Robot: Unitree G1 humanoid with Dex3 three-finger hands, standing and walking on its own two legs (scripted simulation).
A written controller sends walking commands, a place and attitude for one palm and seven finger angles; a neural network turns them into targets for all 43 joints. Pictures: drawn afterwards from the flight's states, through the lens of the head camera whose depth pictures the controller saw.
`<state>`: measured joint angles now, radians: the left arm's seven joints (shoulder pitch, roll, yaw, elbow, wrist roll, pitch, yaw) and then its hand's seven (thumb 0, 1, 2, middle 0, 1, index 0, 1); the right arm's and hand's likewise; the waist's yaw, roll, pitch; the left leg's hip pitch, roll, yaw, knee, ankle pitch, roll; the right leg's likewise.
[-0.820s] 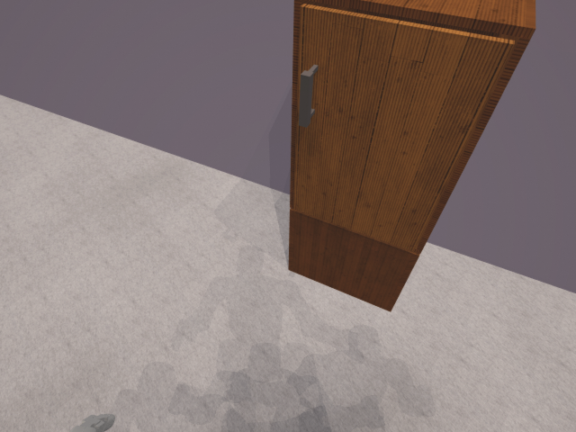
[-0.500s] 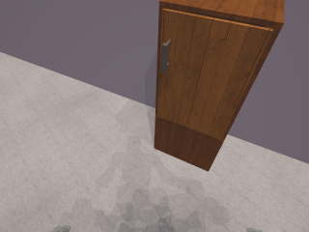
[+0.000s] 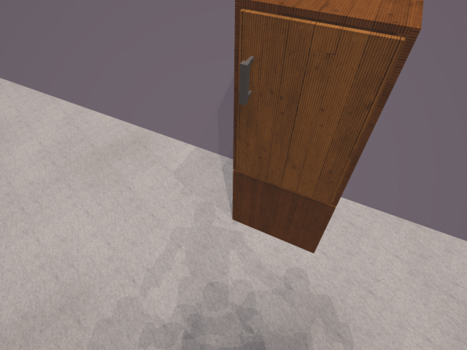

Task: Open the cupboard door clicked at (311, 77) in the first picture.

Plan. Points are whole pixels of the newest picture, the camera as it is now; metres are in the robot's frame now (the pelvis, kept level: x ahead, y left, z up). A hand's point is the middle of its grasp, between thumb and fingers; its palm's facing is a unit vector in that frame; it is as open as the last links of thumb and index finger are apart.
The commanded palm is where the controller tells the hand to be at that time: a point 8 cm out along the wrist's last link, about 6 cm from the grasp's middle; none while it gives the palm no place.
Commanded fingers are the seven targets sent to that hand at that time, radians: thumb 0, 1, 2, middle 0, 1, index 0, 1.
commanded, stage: look at it before walking up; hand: left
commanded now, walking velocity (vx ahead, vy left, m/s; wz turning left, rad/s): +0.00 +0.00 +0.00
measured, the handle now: (247, 80) +0.80 +0.01 +0.06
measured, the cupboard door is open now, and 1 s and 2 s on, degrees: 0 0 0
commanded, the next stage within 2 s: turn to face it in 0.62 s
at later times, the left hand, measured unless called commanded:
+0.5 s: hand out of the picture +0.08 +0.24 -0.15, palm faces -0.03 -0.94 -0.34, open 7.4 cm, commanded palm none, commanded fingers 0.00 0.90 0.90 -0.20 -0.30 -0.20 -0.30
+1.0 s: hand out of the picture +0.06 +0.21 -0.17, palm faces -0.09 -0.95 -0.30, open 7.4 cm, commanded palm none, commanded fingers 0.00 0.90 0.90 -0.20 -0.30 -0.20 -0.30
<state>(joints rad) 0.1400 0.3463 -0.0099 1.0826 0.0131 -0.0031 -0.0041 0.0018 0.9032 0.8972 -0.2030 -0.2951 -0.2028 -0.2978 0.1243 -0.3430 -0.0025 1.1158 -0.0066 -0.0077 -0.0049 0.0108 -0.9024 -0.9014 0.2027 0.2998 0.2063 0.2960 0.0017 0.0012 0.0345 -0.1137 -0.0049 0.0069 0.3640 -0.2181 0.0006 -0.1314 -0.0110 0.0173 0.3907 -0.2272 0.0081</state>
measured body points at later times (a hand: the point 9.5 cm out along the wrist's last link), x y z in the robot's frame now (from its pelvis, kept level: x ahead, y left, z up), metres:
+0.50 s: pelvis +0.00 +0.00 +0.00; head +0.00 -0.01 +0.45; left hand +0.08 +0.29 -0.13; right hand +0.08 -0.30 -0.13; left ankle -0.01 +0.12 -0.75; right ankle -0.01 -0.12 -0.75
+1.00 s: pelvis -0.01 -0.01 -0.01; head +0.01 -0.02 +0.44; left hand +0.06 +0.26 -0.15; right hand +0.06 -0.29 -0.15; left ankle -0.01 +0.12 -0.75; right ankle -0.01 -0.12 -0.74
